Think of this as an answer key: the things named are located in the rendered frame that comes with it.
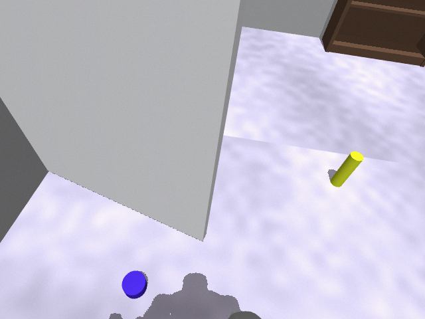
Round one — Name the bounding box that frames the bookshelf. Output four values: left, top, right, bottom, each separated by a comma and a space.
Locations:
322, 0, 425, 67

